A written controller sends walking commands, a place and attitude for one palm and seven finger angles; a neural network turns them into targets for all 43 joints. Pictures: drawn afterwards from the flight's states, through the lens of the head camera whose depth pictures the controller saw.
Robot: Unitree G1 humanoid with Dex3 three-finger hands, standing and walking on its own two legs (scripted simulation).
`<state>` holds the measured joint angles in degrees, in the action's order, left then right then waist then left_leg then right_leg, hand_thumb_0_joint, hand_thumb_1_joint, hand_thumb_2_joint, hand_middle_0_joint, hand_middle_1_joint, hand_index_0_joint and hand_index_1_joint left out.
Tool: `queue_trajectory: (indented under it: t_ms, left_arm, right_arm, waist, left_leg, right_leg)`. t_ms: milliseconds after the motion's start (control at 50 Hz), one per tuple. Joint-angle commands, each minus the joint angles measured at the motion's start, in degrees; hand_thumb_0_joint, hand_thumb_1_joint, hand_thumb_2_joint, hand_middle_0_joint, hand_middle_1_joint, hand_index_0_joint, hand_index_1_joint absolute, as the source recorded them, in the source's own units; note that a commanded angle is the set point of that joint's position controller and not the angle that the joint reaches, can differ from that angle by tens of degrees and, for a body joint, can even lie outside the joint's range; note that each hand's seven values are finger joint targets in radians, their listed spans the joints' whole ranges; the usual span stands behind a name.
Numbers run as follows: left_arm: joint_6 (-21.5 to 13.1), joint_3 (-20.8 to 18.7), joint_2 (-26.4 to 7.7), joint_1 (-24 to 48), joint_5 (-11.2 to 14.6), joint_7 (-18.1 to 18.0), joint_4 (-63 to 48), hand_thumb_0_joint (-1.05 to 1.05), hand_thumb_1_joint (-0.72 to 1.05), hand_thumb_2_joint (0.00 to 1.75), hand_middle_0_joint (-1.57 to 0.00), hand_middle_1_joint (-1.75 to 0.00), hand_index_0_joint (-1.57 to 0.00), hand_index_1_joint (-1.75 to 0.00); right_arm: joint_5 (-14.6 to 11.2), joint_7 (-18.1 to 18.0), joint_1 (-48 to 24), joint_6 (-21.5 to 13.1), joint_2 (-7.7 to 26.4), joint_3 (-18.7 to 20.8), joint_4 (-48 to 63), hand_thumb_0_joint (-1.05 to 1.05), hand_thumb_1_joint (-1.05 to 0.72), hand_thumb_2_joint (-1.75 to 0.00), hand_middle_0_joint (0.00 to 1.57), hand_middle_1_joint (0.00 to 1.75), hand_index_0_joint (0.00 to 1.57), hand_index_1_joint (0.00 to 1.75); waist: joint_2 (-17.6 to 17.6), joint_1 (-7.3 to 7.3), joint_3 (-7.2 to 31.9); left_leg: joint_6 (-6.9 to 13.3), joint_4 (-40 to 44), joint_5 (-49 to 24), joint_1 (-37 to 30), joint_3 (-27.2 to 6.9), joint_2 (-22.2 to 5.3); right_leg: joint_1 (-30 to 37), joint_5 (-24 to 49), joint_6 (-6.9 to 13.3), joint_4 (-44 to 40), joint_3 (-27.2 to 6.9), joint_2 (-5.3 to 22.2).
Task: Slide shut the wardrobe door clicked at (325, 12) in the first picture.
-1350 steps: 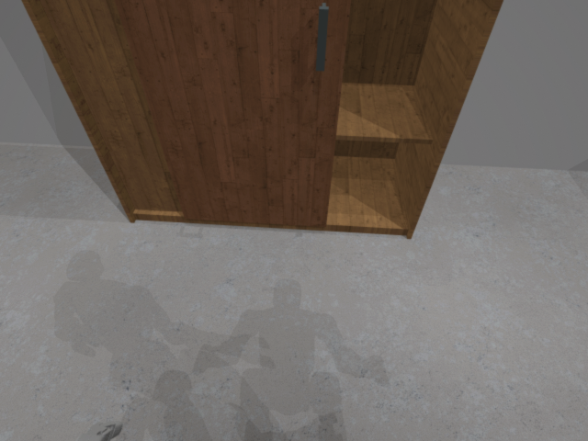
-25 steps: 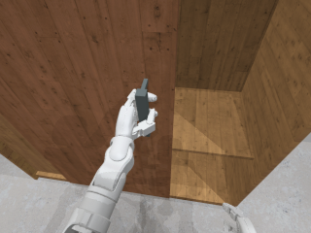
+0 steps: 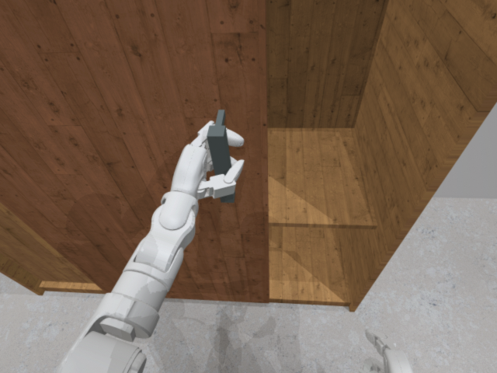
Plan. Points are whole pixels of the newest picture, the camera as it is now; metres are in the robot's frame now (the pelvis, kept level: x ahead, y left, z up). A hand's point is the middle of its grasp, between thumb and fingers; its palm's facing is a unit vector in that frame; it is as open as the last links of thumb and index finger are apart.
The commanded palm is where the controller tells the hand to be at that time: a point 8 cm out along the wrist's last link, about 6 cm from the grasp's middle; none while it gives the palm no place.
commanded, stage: step sideways, sliding the door along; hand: left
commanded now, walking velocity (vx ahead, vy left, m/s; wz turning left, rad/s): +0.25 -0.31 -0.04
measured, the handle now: (224, 158) +0.43 +0.06 +0.11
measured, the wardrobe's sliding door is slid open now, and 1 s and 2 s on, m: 0.31 0.19 0.00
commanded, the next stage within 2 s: stop walking and hold the door there in 1.84 s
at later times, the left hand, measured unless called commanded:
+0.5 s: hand (244, 174) +0.39 +0.03 +0.12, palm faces +0.08 -0.99 -0.12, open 5.9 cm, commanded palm +0.36 +0.03 +0.12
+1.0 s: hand (315, 175) +0.38 -0.08 +0.12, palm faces +0.17 -0.98 -0.06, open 6.0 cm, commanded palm +0.36 -0.10 +0.12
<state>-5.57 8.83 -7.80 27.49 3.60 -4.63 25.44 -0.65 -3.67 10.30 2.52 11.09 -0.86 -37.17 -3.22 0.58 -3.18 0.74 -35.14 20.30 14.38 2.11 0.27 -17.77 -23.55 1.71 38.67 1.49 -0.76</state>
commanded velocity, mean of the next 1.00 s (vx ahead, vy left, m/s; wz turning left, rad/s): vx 0.14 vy -0.31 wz -0.12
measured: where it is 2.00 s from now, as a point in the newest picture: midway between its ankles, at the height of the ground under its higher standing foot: outside the picture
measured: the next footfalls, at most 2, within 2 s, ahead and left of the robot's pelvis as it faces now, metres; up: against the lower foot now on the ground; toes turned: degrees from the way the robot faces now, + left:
left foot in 0.38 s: +0.04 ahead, +0.06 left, +0.00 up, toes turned +8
right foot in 0.68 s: +0.13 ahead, -0.33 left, +0.00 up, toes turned +3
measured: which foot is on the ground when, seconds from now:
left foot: down 0.00-0.08, up 0.10-0.36, down 0.38-0.68, up 0.70-0.82, down 0.84-1.00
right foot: down 0.00-0.38, up 0.40-0.66, down 0.68-0.84, up 0.86-1.00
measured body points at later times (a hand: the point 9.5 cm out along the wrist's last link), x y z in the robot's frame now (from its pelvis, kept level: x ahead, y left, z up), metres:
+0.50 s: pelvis -0.01 -0.09 +0.00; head +0.05 -0.11 +0.45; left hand +0.38 +0.08 +0.13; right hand +0.17 -0.31 -0.12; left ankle +0.00 +0.06 -0.72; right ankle +0.02 -0.19 -0.66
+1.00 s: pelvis +0.03 -0.24 +0.01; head +0.08 -0.23 +0.45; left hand +0.37 -0.03 +0.13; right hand +0.26 -0.44 -0.08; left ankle +0.01 -0.06 -0.72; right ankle +0.07 -0.37 -0.66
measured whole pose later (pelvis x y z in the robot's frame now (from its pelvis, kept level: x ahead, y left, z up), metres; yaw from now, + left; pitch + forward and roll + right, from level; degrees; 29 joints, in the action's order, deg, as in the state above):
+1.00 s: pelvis +0.03 -0.24 +0.01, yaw +7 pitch -4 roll -3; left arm -4.3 5.9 -7.1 22.5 4.6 -7.8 14.2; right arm -2.2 1.2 5.8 2.4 12.8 3.0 -34.0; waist -3.0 -5.3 -10.9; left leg -4.6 -31.8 16.8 10.3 -0.4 -9.9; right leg -25.7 -25.2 0.2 59.5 2.2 0.2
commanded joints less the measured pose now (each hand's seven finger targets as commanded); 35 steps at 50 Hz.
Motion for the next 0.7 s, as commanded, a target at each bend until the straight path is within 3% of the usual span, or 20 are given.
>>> queue_trajectory:
  t_ms: [0,40,60,80,120,160,260,300,320,340,360,380,400,420,480,540,580,620,640,680]
  left_arm:
    - [-4.2,-1.62,-0.61,27.27,-1.3,0.78,-15.11,0.0,0.9,0.9,-0.45,-1.4,-0.45,-1.4]
    - [-3.67,-2.19,-1.01,25.64,-2.13,1.32,-14.31,0.0,0.9,0.9,-0.45,-1.4,-0.45,-1.4]
    - [-3.39,-3.08,-2.06,26.34,-2.5,1.52,-13.19,0.0,0.9,0.9,-0.45,-1.4,-0.45,-1.4]
    - [-2.75,-4.48,-3.14,24.43,-2.15,1.38,-10.51,0.0,0.9,0.9,-0.45,-1.4,-0.45,-1.4]
    - [-3.6,-2.96,-0.05,26.04,-2.17,1.94,-10.99,0.0,0.9,0.9,-0.45,-1.4,-0.45,-1.4]
    - [-5.26,-3.75,-0.94,26.07,-3.36,1.59,-13.58,0.0,0.9,0.9,-0.45,-1.4,-0.45,-1.4]
    - [-6.75,-1.57,0.53,25.81,-2.75,0.84,-19.56,0.0,0.9,0.9,-0.45,-1.4,-0.45,-1.4]
    - [-6.42,0.56,2.23,25.81,-2.21,0.82,-20.43,0.0,0.9,0.9,-0.45,-1.4,-0.45,-1.4]
    - [-6.37,1.93,3.17,27.21,-1.89,0.95,-22.56,0.0,0.9,0.9,-0.45,-1.4,-0.45,-1.4]
    - [-6.59,2.94,3.7,28.42,-1.09,1.23,-24.53,0.0,0.9,0.9,-0.45,-1.4,-0.45,-1.4]
    - [-6.86,5.35,6.32,29.93,-0.07,1.88,-26.25,0.0,0.9,0.9,-0.45,-1.4,-0.45,-1.4]
    - [-6.01,5.81,7.45,27.33,0.01,2.06,-22.34,0.0,0.9,0.9,-0.45,-1.4,-0.45,-1.4]
    - [-5.6,4.45,6.81,25.49,0.3,2.23,-22.54,0.0,0.9,0.9,-0.45,-1.4,-0.45,-1.4]
    - [-5.27,1.03,1.55,26.49,-0.12,1.98,-25.7,0.0,0.9,0.9,-0.45,-1.4,-0.45,-1.4]
    - [-4.6,4.96,6.12,30.05,-0.93,1.99,-26.25,0.0,0.9,0.9,-0.45,-1.4,-0.45,-1.4]
    - [-3.58,7.79,9.26,30.81,-1.29,2.45,-24.11,0.0,0.9,0.9,-0.45,-1.4,-0.45,-1.4]
    - [-3.22,10.64,11.58,32.56,-1.27,3.05,-22.98,0.0,0.9,0.9,-0.45,-1.4,-0.45,-1.4]
    - [-3.3,11.09,12.13,31.63,-0.97,2.72,-21.57,0.0,0.9,0.9,-0.45,-1.4,-0.45,-1.4]
    - [-3.58,10.23,10.47,31.68,-1.31,2.45,-22.62,0.0,0.9,0.9,-0.45,-1.4,-0.45,-1.4]
    - [-3.63,7.58,5.16,29.74,-2.51,1.02,-21.82,0.0,0.9,0.9,-0.45,-1.4,-0.45,-1.4]
  right_arm:
    - [-0.05,-0.76,-4.89,-1.1,6.99,2.51,7.82,0.0,-0.9,-0.9,0.2,0.3,0.2,0.3]
    - [-0.38,-0.82,-3.99,-0.75,6.64,3.04,7.81,0.0,-0.9,-0.9,0.2,0.3,0.2,0.3]
    - [-0.48,-0.8,-3.76,-0.47,5.93,3.47,7.62,0.0,-0.9,-0.9,0.2,0.3,0.2,0.3]
    - [-1.24,-0.86,-4.16,-0.63,6.25,3.96,7.21,0.0,-0.9,-0.9,0.2,0.3,0.2,0.3]
    - [-0.52,-0.7,-4.74,-1.39,5.39,3.74,6.49,0.0,-0.9,-0.9,0.2,0.3,0.2,0.3]
    - [0.34,-0.62,-4.25,-1.32,4.55,2.83,5.72,0.0,-0.9,-0.9,0.2,0.3,0.2,0.3]
    - [0.37,-0.53,-5.31,-0.64,4.3,2.89,8.01,0.0,-0.9,-0.9,0.2,0.3,0.2,0.3]
    - [0.13,-0.57,-4.5,-0.51,4.53,2.91,8.21,0.0,-0.9,-0.9,0.2,0.3,0.2,0.3]
    - [-0.11,-0.7,-3.54,-0.57,5.04,3.18,8.11,0.0,-0.9,-0.9,0.2,0.3,0.2,0.3]
    - [-0.03,-0.73,-3.22,-0.72,6.82,4.11,8.3,0.0,-0.9,-0.9,0.2,0.3,0.2,0.3]
    - [-0.37,0.1,-4.27,-0.44,7.83,4.55,8.93,0.0,-0.9,-0.9,0.2,0.3,0.2,0.3]
    - [-0.86,1.82,-6.41,0.0,6.92,3.13,9.43,0.0,-0.9,-0.9,0.2,0.3,0.2,0.3]
    - [-0.55,2.12,-7.47,-0.02,6.43,3.18,8.86,0.0,-0.9,-0.9,0.2,0.3,0.2,0.3]
    - [0.24,1.68,-7.31,-0.13,7.07,3.25,8.0,0.0,-0.9,-0.9,0.2,0.3,0.2,0.3]
    - [-0.37,1.7,-5.34,0.04,8.08,3.73,8.54,0.0,-0.9,-0.9,0.2,0.3,0.2,0.3]
    - [-1.68,1.88,-5.45,-1.1,8.23,4.37,10.01,0.0,-0.9,-0.9,0.2,0.3,0.2,0.3]
    - [-2.65,1.96,-6.69,-2.11,7.8,3.49,10.69,0.0,-0.9,-0.9,0.2,0.3,0.2,0.3]
    - [-3.24,1.96,-6.63,-2.3,6.89,3.08,10.26,0.0,-0.9,-0.9,0.2,0.3,0.2,0.3]
    - [-3.43,2.01,-6.41,-2.38,6.38,3.08,9.74,0.0,-0.9,-0.9,0.2,0.3,0.2,0.3]
    - [-3.01,1.53,-5.74,-2.51,3.49,2.98,7.9,0.0,-0.9,-0.9,0.2,0.3,0.2,0.3]
  waist:
    - [-0.85,1.49,16.33]
    - [10.56,0.85,18.05]
    - [21.06,1.26,16.71]
    - [25.49,0.05,13.03]
    - [15.24,-0.3,11.94]
    - [7.96,0.13,15.48]
    - [10.92,-0.94,19.05]
    - [9.28,0.64,20.04]
    - [6.77,2.26,22.12]
    - [1.13,3.5,23.19]
    - [-10.5,3.34,22.94]
    - [-8.46,1.94,20.0]
    - [-5.13,1.52,17.11]
    - [-2.96,1.28,16.12]
    - [3.06,1.15,16.18]
    - [-6.71,2.13,19.5]
    - [-11.45,2.56,18.21]
    - [-10.05,1.61,17.6]
    - [-4.99,1.28,17.37]
    - [19.12,2.31,16.13]
  left_leg:
    - [6.88,1.19,-30.47,-10.04,-13.15,-16.07]
    - [2.8,-10.85,-20.74,-1.03,-3.64,-8.89]
    - [0.25,-18.78,-2.92,6.62,-0.25,-2.46]
    - [-0.44,-28.13,11.72,13.17,-1.35,1.27]
    - [-0.33,-32.25,10.22,15.41,-4.13,-1.31]
    - [-0.58,-24.44,6.35,12.98,-0.59,-1.28]
    - [-0.58,-7.8,0.54,7.71,3.83,-0.8]
    - [0.2,3.24,-8.82,-1.45,4.51,-1.97]
    - [1.86,12.24,-16.76,-12.76,2.96,-3.97]
    - [6.0,16.6,-29.98,-24.65,-6.42,-12.64]
    - [13.42,11.7,-52.78,-35.37,-25.26,-27.89]
    - [16.55,10.78,-53.32,-33.91,-29.25,-31.97]
    - [16.55,9.43,-49.03,-34.65,-25.92,-31.75]
    - [14.77,8.4,-44.37,-33.86,-24.36,-31.18]
    - [11.27,8.49,-35.94,-17.79,-15.07,-26.4]
    - [6.15,6.98,-25.49,-8.98,-1.54,-19.18]
    - [4.7,5.83,-17.26,-6.49,0.34,-17.43]
    - [3.46,-0.84,-15.29,-3.45,-0.33,-15.73]
    - [2.05,-7.87,-14.47,-3.07,0.67,-12.68]
    - [-2.05,-23.69,3.27,5.55,1.86,-2.01]
  right_leg:
    - [4.07,6.83,1.02,-8.34,-0.84,0.38]
    - [14.45,19.36,3.41,-16.81,-6.34,4.45]
    - [15.4,17.78,7.67,-20.95,-17.3,11.58]
    - [15.41,21.4,11.1,-23.88,-24.94,15.56]
    - [16.09,33.09,11.51,-18.85,-20.65,15.96]
    - [19.18,42.84,11.1,-14.45,-13.3,13.22]
    - [21.83,47.52,9.93,-12.27,-11.75,11.8]
    - [16.68,44.83,7.03,-8.09,-8.47,9.6]
    - [9.51,43.98,4.13,-0.17,-6.85,7.89]
    - [-2.04,32.93,0.06,12.99,-3.35,3.92]
    - [-19.44,-0.55,-2.93,27.13,-3.42,-0.43]
    - [-22.59,-6.61,-1.58,38.05,-11.1,-0.18]
    - [-28.35,-7.3,0.0,38.59,-13.38,1.86]
    - [-31.29,-7.5,0.58,34.04,-13.11,4.83]
    - [-14.06,-1.59,0.06,17.38,-7.39,4.62]
    - [4.29,3.88,-1.42,5.21,2.77,0.74]
    - [6.89,5.21,-2.03,1.82,5.75,-0.66]
    - [11.66,8.92,-1.67,-3.94,5.69,-1.0]
    - [13.12,14.76,-0.79,-9.7,2.96,0.4]
    - [15.23,38.66,6.31,-19.44,-16.64,13.06]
